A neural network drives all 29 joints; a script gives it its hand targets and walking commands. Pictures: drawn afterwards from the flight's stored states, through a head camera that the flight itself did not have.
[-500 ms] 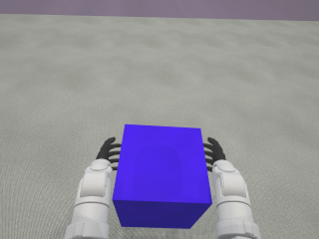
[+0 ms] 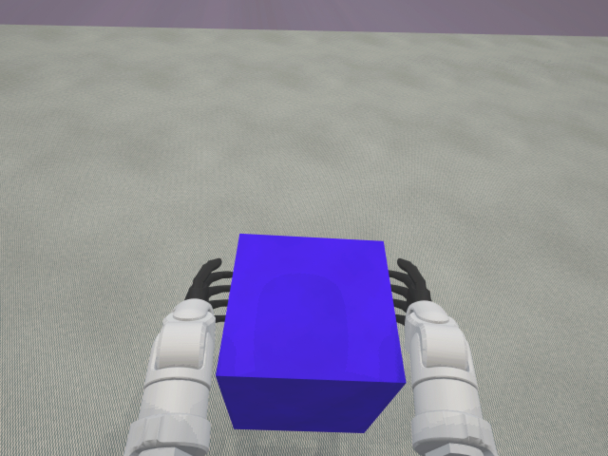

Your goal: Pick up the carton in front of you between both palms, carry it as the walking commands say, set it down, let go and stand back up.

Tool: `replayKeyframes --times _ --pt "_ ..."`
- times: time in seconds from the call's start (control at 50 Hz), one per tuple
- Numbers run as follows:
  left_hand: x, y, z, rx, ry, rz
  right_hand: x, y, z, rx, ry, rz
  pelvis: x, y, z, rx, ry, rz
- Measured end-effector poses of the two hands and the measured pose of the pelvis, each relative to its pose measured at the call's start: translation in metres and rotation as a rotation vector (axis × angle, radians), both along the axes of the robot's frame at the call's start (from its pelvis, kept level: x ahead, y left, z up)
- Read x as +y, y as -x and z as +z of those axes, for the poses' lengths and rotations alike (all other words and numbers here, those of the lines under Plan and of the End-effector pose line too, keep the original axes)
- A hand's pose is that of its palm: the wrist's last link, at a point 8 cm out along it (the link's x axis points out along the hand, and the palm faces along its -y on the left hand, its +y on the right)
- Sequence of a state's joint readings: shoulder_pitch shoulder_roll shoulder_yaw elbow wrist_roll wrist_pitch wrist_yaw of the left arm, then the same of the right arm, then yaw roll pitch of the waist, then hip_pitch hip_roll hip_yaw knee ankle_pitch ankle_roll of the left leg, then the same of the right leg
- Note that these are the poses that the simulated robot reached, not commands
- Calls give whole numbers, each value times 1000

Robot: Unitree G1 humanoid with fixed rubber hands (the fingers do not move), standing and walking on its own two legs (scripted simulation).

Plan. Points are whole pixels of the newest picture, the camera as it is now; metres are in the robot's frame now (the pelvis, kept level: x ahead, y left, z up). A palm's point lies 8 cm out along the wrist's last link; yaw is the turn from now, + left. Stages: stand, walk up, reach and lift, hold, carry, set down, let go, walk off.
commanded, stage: set down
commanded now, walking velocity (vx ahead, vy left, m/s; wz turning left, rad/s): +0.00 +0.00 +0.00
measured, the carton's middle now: (305, 339) +0.30 +0.00 -0.04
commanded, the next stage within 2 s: none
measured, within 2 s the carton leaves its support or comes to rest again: neither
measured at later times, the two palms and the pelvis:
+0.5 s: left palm (201, 349) +0.33 +0.17 -0.14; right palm (370, 345) +0.34 -0.12 -0.12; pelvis -0.03 -0.02 -0.06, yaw +0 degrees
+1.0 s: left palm (195, 362) +0.37 +0.21 -0.28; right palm (336, 354) +0.39 -0.09 -0.26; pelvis -0.07 +0.00 -0.20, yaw +0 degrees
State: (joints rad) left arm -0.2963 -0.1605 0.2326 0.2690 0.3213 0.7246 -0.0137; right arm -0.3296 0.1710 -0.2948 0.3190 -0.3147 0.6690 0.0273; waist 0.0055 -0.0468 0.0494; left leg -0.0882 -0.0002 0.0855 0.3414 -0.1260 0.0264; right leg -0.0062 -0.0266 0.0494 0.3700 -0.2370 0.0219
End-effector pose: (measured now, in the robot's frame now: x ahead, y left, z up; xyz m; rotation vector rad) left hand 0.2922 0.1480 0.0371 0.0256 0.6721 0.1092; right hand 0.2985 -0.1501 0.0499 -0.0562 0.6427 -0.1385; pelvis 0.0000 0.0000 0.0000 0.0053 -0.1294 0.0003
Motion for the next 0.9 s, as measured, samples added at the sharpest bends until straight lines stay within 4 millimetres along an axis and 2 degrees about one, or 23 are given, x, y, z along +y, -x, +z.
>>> replayKeyframes --times 0.1,0.22,0.28,0.4,0.48,0.54,0.7,0.9 --pt "-2 -10 -11 16 11 24 -1 -14 -8 15 -7 -7 -8 1 -2 19 0 3" --pt "4 -28 -41 23 19 32 6 -36 -32 21 6 4 -18 8 -10 97 7 19" --pt "9 -33 -66 32 2 28 12 -44 -57 29 18 22 -21 12 -15 164 14 29" --pt "18 -32 -133 48 -11 24 21 -44 -124 46 15 30 -24 22 -31 348 29 32" --pt "24 -35 -173 29 -1 14 25 -42 -165 27 -8 1 -22 30 -50 484 35 9" --pt "26 -44 -196 6 4 -10 27 -41 -189 3 -27 -40 -17 37 -67 568 41 1" --pt "31 -69 -233 -44 31 -18 31 -56 -227 -51 -52 -85 -4 55 -117 695 41 -10" --pt "54 -75 -289 -1 41 47 55 -80 -281 -8 -51 -29 0 66 -175 786 60 14"
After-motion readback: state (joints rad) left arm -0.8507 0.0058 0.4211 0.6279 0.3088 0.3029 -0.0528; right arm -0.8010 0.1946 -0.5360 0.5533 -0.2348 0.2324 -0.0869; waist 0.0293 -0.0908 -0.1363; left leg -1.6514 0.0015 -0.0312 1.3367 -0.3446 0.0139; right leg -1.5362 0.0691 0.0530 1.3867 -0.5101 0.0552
